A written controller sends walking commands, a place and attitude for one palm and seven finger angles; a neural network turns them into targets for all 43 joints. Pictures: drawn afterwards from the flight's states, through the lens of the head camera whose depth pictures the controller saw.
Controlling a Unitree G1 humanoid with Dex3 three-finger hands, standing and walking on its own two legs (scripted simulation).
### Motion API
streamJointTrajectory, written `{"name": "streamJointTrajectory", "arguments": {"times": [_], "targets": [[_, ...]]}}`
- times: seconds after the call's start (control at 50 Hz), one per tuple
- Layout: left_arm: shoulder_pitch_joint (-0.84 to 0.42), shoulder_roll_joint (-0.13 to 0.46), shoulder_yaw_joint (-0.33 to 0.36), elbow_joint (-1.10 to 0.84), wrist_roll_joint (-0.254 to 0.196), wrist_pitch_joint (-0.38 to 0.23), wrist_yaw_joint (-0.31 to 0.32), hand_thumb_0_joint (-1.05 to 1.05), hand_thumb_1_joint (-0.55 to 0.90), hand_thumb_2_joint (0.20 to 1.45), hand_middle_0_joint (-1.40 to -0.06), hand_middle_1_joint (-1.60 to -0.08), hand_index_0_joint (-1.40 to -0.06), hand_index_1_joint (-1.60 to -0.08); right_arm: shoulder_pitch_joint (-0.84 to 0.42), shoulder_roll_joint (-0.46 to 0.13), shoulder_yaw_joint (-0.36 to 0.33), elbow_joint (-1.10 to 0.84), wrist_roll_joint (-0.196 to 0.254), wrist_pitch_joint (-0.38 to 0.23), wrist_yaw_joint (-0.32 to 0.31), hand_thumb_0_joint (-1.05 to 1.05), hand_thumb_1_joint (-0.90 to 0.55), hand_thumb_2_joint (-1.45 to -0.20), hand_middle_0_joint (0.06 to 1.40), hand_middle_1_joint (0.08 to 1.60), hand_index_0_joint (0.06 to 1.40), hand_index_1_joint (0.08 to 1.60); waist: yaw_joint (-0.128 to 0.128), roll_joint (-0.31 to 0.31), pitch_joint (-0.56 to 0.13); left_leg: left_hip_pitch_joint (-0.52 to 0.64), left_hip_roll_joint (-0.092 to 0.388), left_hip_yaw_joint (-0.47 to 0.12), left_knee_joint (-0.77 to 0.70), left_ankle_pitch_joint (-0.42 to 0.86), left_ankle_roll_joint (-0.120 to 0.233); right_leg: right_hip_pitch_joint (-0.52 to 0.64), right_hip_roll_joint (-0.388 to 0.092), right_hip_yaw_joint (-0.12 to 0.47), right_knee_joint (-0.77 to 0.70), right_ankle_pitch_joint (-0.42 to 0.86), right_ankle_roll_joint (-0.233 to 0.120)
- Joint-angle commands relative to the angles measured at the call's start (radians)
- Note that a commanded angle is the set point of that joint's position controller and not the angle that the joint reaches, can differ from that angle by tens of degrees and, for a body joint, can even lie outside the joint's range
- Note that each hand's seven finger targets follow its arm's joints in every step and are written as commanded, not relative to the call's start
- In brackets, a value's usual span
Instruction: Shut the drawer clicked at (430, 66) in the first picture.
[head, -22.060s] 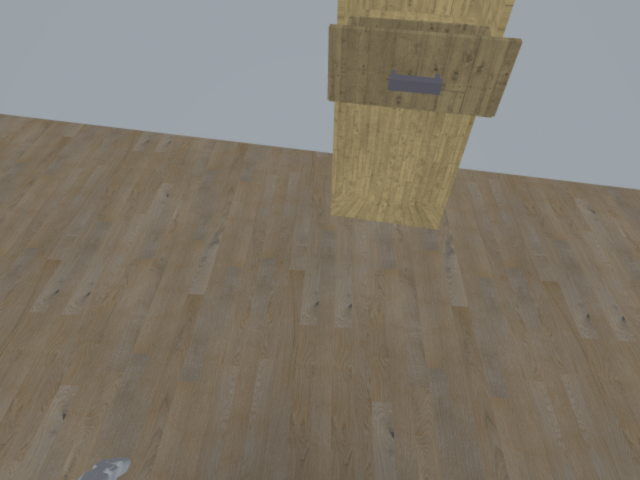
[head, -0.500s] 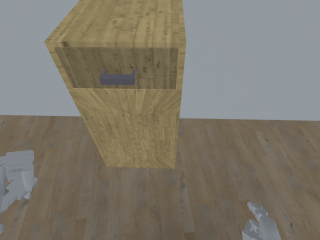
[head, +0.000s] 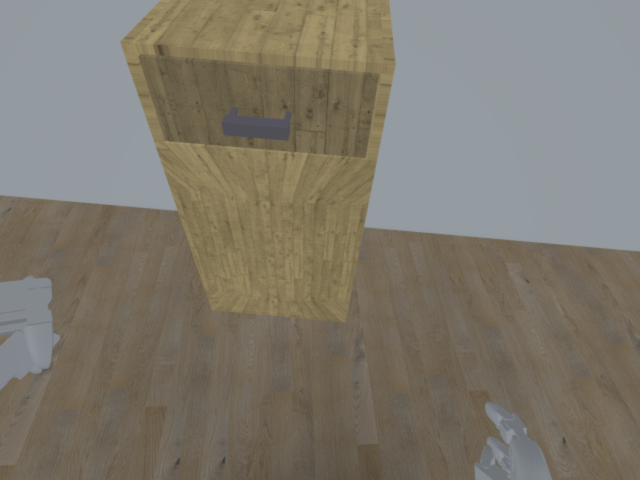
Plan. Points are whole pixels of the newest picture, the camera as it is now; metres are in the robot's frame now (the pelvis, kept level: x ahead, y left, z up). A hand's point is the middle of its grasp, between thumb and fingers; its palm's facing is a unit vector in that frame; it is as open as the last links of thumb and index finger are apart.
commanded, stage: step back with the hand held close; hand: left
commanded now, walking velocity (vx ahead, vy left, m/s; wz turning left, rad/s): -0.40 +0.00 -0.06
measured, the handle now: (258, 120) +0.71 +0.16 +0.05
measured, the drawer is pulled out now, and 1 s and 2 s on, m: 0.00 0.00 0.00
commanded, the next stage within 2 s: stop stepping back and stand still in 0.54 s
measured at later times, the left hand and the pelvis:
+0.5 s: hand (5, 402) +0.14 +0.24 +0.19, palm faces +0.36 -0.82 -0.45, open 3.3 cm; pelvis -0.05 +0.00 +0.01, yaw -3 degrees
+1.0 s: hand out of the picture +0.08 +0.24 +0.17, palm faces +0.32 -0.87 -0.39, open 3.3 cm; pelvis -0.14 +0.01 +0.02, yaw -5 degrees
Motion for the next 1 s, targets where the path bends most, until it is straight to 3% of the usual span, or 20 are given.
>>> {"name": "streamJointTrajectory", "arguments": {"times": [0.0,0.04,0.1,0.18,0.22,0.26,0.28,0.34,0.4,0.46,0.54,0.6,0.64,0.66,0.7,0.8,0.84,0.86,0.92,0.98], "targets": [[-0.005,0.139,0.125,-0.209,-0.009,-0.069,0.012,0.000,0.900,0.900,-1.400,-1.600,-1.400,-1.600,-0.113,-0.147,-0.059,-0.154,-0.001,-0.062,-0.007,0.000,-0.900,-0.900,0.200,0.300,0.200,0.300,0.008,0.063,-0.098,-0.375,0.172,-0.174,-0.275,-0.251,0.053,0.414,-0.006,0.101,0.096,0.241,-0.024],[-0.015,0.139,0.114,-0.224,-0.016,-0.068,0.005,0.000,0.900,0.900,-1.400,-1.600,-1.400,-1.600,-0.109,-0.141,-0.062,-0.143,-0.003,-0.059,-0.002,0.000,-0.900,-0.900,0.200,0.300,0.200,0.300,0.001,0.000,-0.136,-0.258,0.126,-0.129,-0.180,-0.184,0.026,0.319,-0.061,0.169,0.011,0.272,-0.044],[-0.019,0.152,0.112,-0.212,-0.027,-0.069,0.009,0.000,0.900,0.900,-1.400,-1.600,-1.400,-1.600,-0.102,-0.131,-0.066,-0.128,-0.005,-0.043,0.010,0.000,-0.900,-0.900,0.200,0.300,0.200,0.300,-0.006,-0.079,-0.124,-0.134,0.072,-0.093,-0.054,-0.216,-0.007,0.125,-0.147,0.259,-0.165,0.016,-0.091],[0.016,0.169,0.128,-0.230,-0.042,-0.080,0.027,0.000,0.900,0.900,-1.400,-1.600,-1.400,-1.600,-0.107,-0.121,-0.064,-0.113,-0.004,-0.023,0.011,0.000,-0.900,-0.900,0.200,0.300,0.200,0.300,-0.014,-0.059,-0.154,0.026,0.071,-0.095,-0.029,-0.149,-0.021,-0.035,-0.157,0.193,-0.206,-0.093,-0.098],[0.031,0.175,0.145,-0.245,-0.034,-0.094,0.032,0.000,0.900,0.900,-1.400,-1.600,-1.400,-1.600,-0.124,-0.139,-0.065,-0.127,-0.005,-0.031,0.002,0.000,-0.900,-0.900,0.200,0.300,0.200,0.300,-0.017,0.080,-0.148,-0.089,0.152,-0.188,-0.209,-0.222,0.020,0.059,-0.055,0.107,-0.073,-0.097,-0.050],[0.034,0.163,0.167,-0.253,-0.006,-0.106,0.023,0.000,0.900,0.900,-1.400,-1.600,-1.400,-1.600,-0.149,-0.161,-0.069,-0.145,-0.008,-0.058,-0.005,0.000,-0.900,-0.900,0.200,0.300,0.200,0.300,0.003,0.319,-0.156,-0.432,0.364,-0.399,-0.502,-0.511,0.109,0.358,0.098,0.004,0.350,-0.077,0.004],[0.021,0.166,0.171,-0.242,-0.006,-0.101,0.023,0.000,0.900,0.900,-1.400,-1.600,-1.400,-1.600,-0.137,-0.144,-0.074,-0.135,-0.014,-0.066,-0.008,0.000,-0.900,-0.900,0.200,0.300,0.200,0.300,-0.001,0.274,-0.141,-0.447,0.401,-0.422,-0.523,-0.486,0.134,0.339,0.101,0.031,0.466,-0.142,0.003],[0.028,0.135,0.132,-0.234,-0.028,-0.095,0.022,0.000,0.900,0.900,-1.400,-1.600,-1.400,-1.600,-0.121,-0.126,-0.074,-0.114,-0.018,-0.093,0.001,0.000,-0.900,-0.900,0.200,0.300,0.200,0.300,0.010,0.137,-0.118,-0.206,0.350,-0.320,-0.388,-0.157,0.113,0.175,0.070,0.037,0.316,-0.273,-0.009],[0.037,0.103,0.058,-0.225,-0.050,-0.088,0.007,0.000,0.900,0.900,-1.400,-1.600,-1.400,-1.600,-0.109,-0.118,-0.056,-0.067,-0.024,-0.107,0.017,0.000,-0.900,-0.900,0.200,0.300,0.200,0.300,0.009,0.193,-0.126,0.024,0.302,-0.258,-0.391,-0.056,0.058,0.100,0.057,-0.017,0.033,-0.311,-0.027],[-0.026,0.130,0.047,-0.241,-0.051,-0.105,-0.005,0.000,0.900,0.900,-1.400,-1.600,-1.400,-1.600,-0.095,-0.123,-0.051,-0.017,-0.038,-0.104,0.021,0.000,-0.900,-0.900,0.200,0.300,0.200,0.300,0.013,0.194,-0.216,0.284,0.267,-0.181,-0.258,0.396,-0.003,0.076,0.018,0.001,-0.247,-0.099,-0.042],[-0.036,0.202,0.119,-0.271,-0.061,-0.115,-0.015,0.000,0.900,0.900,-1.400,-1.600,-1.400,-1.600,-0.120,-0.104,-0.047,-0.054,-0.031,-0.080,0.013,0.000,-0.900,-0.900,0.200,0.300,0.200,0.300,0.017,0.099,-0.380,0.475,0.191,-0.025,-0.162,0.675,-0.040,0.080,-0.014,-0.003,-0.171,0.274,-0.015],[0.108,0.232,0.173,-0.264,-0.092,-0.100,-0.024,0.000,0.900,0.900,-1.400,-1.600,-1.400,-1.600,-0.149,-0.107,-0.046,-0.117,0.004,-0.068,0.015,0.000,-0.900,-0.900,0.200,0.300,0.200,0.300,0.022,-0.014,-0.369,0.440,0.154,-0.001,-0.085,0.406,-0.037,0.018,-0.051,-0.005,-0.209,0.235,0.016],[0.191,0.215,0.171,-0.217,-0.111,-0.075,-0.019,0.000,0.900,0.900,-1.400,-1.600,-1.400,-1.600,-0.168,-0.084,-0.034,-0.132,0.013,-0.047,0.012,0.000,-0.900,-0.900,0.200,0.300,0.200,0.300,0.012,-0.078,-0.241,0.306,0.080,0.017,-0.003,0.080,-0.069,-0.067,-0.160,0.065,-0.301,0.056,-0.052],[0.185,0.217,0.170,-0.206,-0.115,-0.062,-0.012,0.000,0.900,0.900,-1.400,-1.600,-1.400,-1.600,-0.172,-0.090,-0.038,-0.125,0.014,-0.037,0.008,0.000,-0.900,-0.900,0.200,0.300,0.200,0.300,0.007,-0.078,-0.162,0.262,0.048,0.005,0.094,0.017,-0.083,-0.162,-0.209,0.125,-0.351,-0.129,-0.109],[0.136,0.203,0.159,-0.175,-0.106,-0.031,0.005,0.000,0.900,0.900,-1.400,-1.600,-1.400,-1.600,-0.163,-0.081,-0.031,-0.103,0.007,-0.021,-0.002,0.000,-0.900,-0.900,0.200,0.300,0.200,0.300,-0.006,-0.071,-0.074,0.155,0.058,-0.032,0.179,0.001,-0.082,-0.176,-0.246,0.163,-0.355,-0.207,-0.168],[0.011,0.142,0.060,-0.096,-0.072,-0.025,0.017,0.000,0.900,0.900,-1.400,-1.600,-1.400,-1.600,-0.130,-0.134,-0.025,-0.092,0.014,-0.082,-0.037,0.000,-0.900,-0.900,0.200,0.300,0.200,0.300,-0.006,0.037,0.004,0.201,0.156,-0.148,-0.254,0.012,-0.025,-0.037,-0.043,0.014,-0.237,-0.181,-0.040],[-0.055,0.132,0.038,-0.171,-0.052,-0.034,0.018,0.000,0.900,0.900,-1.400,-1.600,-1.400,-1.600,-0.138,-0.141,-0.016,-0.088,0.003,-0.107,-0.041,0.000,-0.900,-0.900,0.200,0.300,0.200,0.300,-0.002,0.233,-0.034,0.111,0.220,-0.307,-0.483,-0.276,-0.023,0.099,0.024,-0.021,-0.078,-0.220,-0.022],[-0.077,0.126,0.035,-0.193,-0.040,-0.038,0.022,0.000,0.900,0.900,-1.400,-1.600,-1.400,-1.600,-0.130,-0.142,-0.016,-0.086,-0.003,-0.118,-0.040,0.000,-0.900,-0.900,0.200,0.300,0.200,0.300,0.005,0.260,-0.047,0.060,0.244,-0.376,-0.566,-0.403,-0.029,0.152,0.046,-0.011,-0.001,-0.226,-0.021],[-0.036,0.151,0.047,-0.246,-0.036,-0.026,0.026,0.000,0.900,0.900,-1.400,-1.600,-1.400,-1.600,-0.126,-0.129,-0.015,-0.092,-0.008,-0.137,-0.026,0.000,-0.900,-0.900,0.200,0.300,0.200,0.300,0.021,0.170,-0.131,0.113,0.224,-0.294,-0.540,-0.341,-0.042,0.218,0.046,-0.019,-0.087,-0.224,-0.036],[0.073,0.154,0.064,-0.243,-0.042,-0.007,0.022,0.000,0.900,0.900,-1.400,-1.600,-1.400,-1.600,-0.123,-0.120,-0.013,-0.100,-0.017,-0.126,-0.013,0.000,-0.900,-0.900,0.200,0.300,0.200,0.300,0.012,0.178,-0.152,0.122,0.144,-0.154,-0.434,-0.206,-0.078,0.259,0.028,-0.029,-0.227,-0.198,-0.056]]}}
